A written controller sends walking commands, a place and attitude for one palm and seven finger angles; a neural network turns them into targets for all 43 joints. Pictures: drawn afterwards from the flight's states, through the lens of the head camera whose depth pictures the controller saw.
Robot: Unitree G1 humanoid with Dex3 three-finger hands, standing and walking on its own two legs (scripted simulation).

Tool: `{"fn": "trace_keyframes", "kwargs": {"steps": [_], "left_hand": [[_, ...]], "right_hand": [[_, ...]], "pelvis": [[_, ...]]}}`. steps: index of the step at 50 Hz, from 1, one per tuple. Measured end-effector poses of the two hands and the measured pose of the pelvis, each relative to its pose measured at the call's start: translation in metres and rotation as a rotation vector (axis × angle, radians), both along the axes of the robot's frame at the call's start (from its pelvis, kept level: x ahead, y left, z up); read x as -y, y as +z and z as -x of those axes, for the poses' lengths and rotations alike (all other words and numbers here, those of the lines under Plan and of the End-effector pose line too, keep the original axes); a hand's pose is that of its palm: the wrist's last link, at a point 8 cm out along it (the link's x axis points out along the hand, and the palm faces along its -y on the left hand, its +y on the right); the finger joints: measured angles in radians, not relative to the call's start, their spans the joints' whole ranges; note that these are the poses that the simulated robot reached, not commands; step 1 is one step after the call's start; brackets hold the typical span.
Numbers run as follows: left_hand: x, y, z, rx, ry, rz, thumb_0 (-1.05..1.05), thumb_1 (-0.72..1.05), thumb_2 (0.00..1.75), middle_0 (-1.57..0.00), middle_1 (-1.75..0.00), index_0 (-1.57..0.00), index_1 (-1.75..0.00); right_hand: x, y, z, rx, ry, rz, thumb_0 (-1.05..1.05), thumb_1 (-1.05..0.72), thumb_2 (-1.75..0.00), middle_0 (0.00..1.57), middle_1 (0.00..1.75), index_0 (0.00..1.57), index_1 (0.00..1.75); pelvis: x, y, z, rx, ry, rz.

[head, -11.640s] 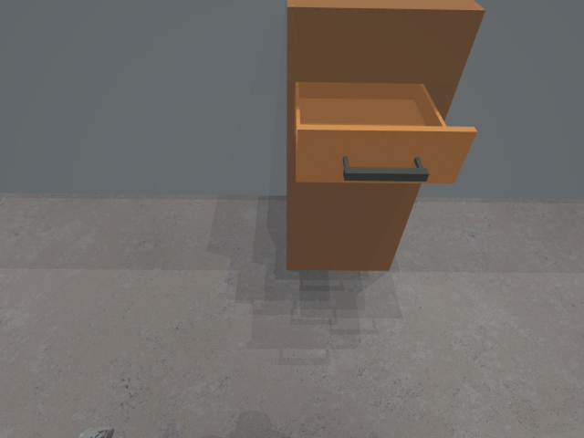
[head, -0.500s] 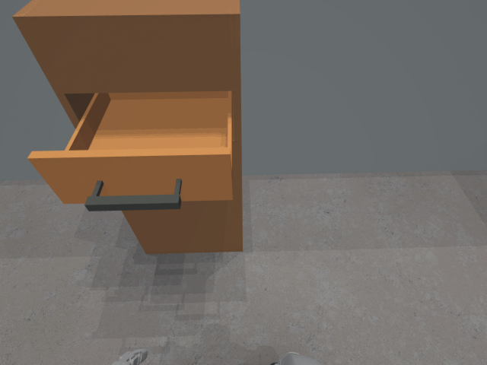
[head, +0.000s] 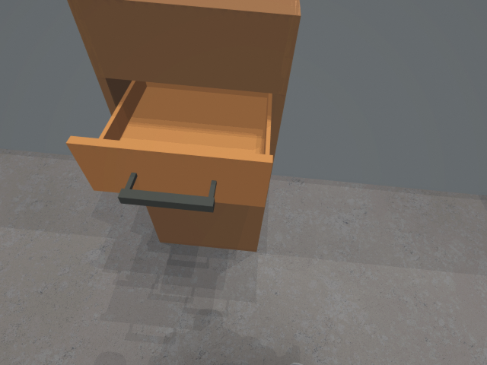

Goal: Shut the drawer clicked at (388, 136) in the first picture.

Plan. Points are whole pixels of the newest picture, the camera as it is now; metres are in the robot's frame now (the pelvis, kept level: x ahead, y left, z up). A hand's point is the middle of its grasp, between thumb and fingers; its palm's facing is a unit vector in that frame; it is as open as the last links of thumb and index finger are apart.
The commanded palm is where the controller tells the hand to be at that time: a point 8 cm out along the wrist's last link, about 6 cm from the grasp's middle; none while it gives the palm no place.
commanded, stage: come to a stop and stand still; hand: left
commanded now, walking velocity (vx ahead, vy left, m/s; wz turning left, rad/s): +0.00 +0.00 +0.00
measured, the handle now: (170, 191) +0.41 +0.19 -0.01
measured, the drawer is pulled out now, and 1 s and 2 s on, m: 0.21 0.21 0.21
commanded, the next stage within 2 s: look again from close up in 0.92 s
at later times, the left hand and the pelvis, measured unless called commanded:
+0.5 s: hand out of the picture -0.05 +0.18 -0.15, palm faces -0.01 -0.98 -0.22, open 7.4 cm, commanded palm none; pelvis -0.06 +0.01 +0.02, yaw -2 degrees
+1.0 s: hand out of the picture -0.12 +0.15 -0.16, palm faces +0.02 -0.99 -0.15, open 7.4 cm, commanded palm none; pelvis -0.08 +0.00 +0.01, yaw -2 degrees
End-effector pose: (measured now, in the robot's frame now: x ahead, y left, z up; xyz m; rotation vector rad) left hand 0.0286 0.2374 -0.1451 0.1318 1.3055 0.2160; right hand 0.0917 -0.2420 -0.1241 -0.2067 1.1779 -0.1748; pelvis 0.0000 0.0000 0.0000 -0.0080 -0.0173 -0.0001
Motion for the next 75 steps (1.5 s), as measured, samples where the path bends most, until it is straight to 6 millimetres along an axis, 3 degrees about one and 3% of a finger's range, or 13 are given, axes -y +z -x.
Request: {"fn": "trace_keyframes", "kwargs": {"steps": [6,13,22,34,41,47,54,58,67,75], "left_hand": [[-0.019,0.003,0.028,-0.053,0.023,0.024,0.01,0.91,0.9,-0.2,-0.3,-0.2,-0.29],[-0.025,0.013,0.055,-0.098,-0.013,0.012,0.01,0.91,0.9,-0.2,-0.3,-0.2,-0.29],[-0.003,0.023,0.072,-0.069,-0.078,-0.009,0.01,0.91,0.9,-0.2,-0.3,-0.2,-0.29],[0.027,0.015,0.108,-0.084,-0.079,0.044,0.01,0.92,0.9,-0.2,-0.3,-0.2,-0.29],[0.035,0.012,0.138,-0.157,-0.054,0.065,0.01,0.91,0.9,-0.2,-0.3,-0.2,-0.29],[0.039,0.011,0.153,-0.193,-0.032,0.073,0.01,0.91,0.9,-0.2,-0.3,-0.2,-0.29],[0.04,0.01,0.154,-0.176,-0.044,0.075,0.01,0.91,0.9,-0.2,-0.3,-0.2,-0.29],[0.029,0.004,0.138,-0.133,-0.051,0.075,0.01,0.91,0.9,-0.2,-0.3,-0.2,-0.29],[-0.006,0.008,0.081,-0.005,-0.075,0.035,0.01,0.91,0.9,-0.2,-0.3,-0.2,-0.29],[-0.021,0.011,0.065,-0.012,-0.1,0.025,0.0,0.91,0.9,-0.2,-0.3,-0.2,-0.29]], "right_hand": [[-0.033,0.015,0.026,-0.029,0.016,0.002,0.0,-0.92,-0.89,0.19,0.29,0.2,0.3],[-0.041,0.012,0.054,-0.029,-0.031,-0.021,0.0,-0.94,-0.89,0.2,0.3,0.2,0.3],[-0.03,-0.01,0.125,-0.097,-0.112,-0.081,0.0,-0.94,-0.89,0.2,0.3,0.2,0.3],[-0.035,-0.009,0.239,-0.319,-0.166,-0.113,0.0,-0.92,-0.89,0.19,0.29,0.2,0.3],[-0.046,-0.007,0.272,-0.397,-0.188,-0.13,0.01,-0.91,-0.89,0.19,0.29,0.2,0.3],[-0.054,-0.009,0.266,-0.384,-0.184,-0.147,0.01,-0.91,-0.89,0.19,0.29,0.2,0.3],[-0.055,-0.014,0.224,-0.292,-0.133,-0.157,0.01,-0.91,-0.89,0.19,0.29,0.2,0.3],[-0.052,-0.017,0.193,-0.211,-0.099,-0.123,0.01,-0.92,-0.89,0.19,0.29,0.2,0.3],[-0.049,-0.008,0.155,-0.128,-0.073,-0.063,0.03,-0.94,-0.89,0.19,0.29,0.2,0.3],[-0.049,0.001,0.138,-0.116,-0.062,-0.042,0.02,-0.93,-0.89,0.19,0.29,0.2,0.3]], "pelvis": [[-0.017,0.013,0.01,0.013,-0.004,0.005],[-0.026,0.018,0.025,0.008,-0.037,-0.007],[-0.017,0.016,0.054,0.033,-0.043,-0.017],[-0.001,0.017,0.081,0.048,-0.037,-0.011],[0.002,0.015,0.088,0.032,-0.038,-0.008],[0.002,0.014,0.086,0.026,-0.038,-0.006],[-0.002,0.012,0.083,0.012,-0.036,0.013],[-0.011,0.006,0.076,0.013,-0.022,0.033],[-0.029,0.009,0.06,0.013,-0.033,0.008],[-0.035,0.013,0.052,0.003,-0.042,0.001]]}}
